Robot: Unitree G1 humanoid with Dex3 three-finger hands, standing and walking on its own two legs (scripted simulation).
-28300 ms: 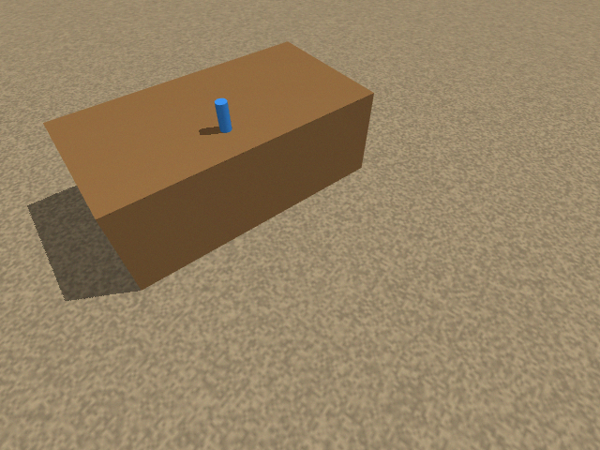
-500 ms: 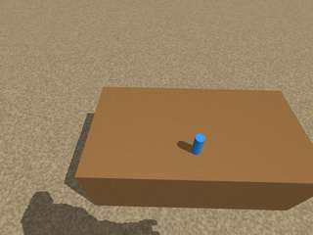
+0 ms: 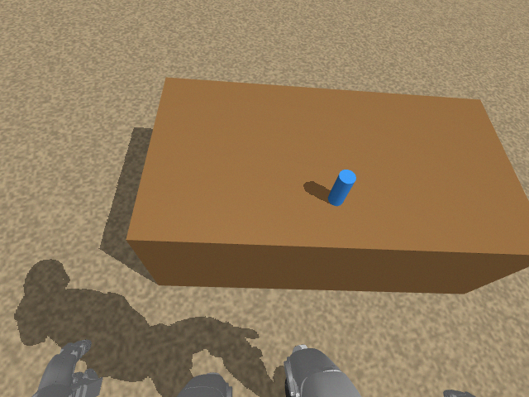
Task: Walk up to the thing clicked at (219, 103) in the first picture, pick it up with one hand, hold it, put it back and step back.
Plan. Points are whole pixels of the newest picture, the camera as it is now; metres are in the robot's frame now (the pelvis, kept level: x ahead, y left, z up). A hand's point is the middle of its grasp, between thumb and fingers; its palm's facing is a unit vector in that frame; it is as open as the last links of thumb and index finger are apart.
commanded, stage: step back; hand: right
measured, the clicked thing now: (341, 188) +0.60 -0.24 -0.28
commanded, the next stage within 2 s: none
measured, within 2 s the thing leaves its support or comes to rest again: neither
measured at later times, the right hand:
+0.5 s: hand out of the picture +0.02 -0.27 -0.14, palm faces +0.04 +0.93 -0.37, open 7.4 cm
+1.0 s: hand out of the picture -0.09 -0.26 -0.11, palm faces +0.04 +0.89 -0.46, open 7.4 cm
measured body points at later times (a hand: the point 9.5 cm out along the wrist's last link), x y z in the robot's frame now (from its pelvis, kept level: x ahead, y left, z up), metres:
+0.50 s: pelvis -0.08 +0.00 +0.01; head -0.02 -0.01 +0.45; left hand +0.05 +0.30 -0.11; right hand +0.02 -0.31 -0.12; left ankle -0.10 +0.13 -0.66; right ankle -0.07 -0.12 -0.72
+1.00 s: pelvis -0.21 +0.02 +0.00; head -0.14 +0.05 +0.45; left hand -0.10 +0.33 -0.13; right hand -0.09 -0.30 -0.08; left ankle -0.12 +0.13 -0.72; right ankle -0.26 -0.13 -0.69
